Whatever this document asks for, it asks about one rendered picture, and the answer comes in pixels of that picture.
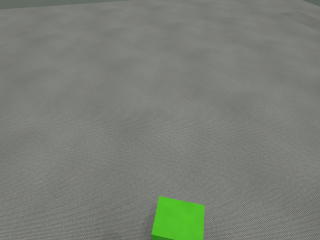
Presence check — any carton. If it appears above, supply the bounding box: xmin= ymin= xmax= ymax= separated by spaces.
xmin=151 ymin=196 xmax=205 ymax=240

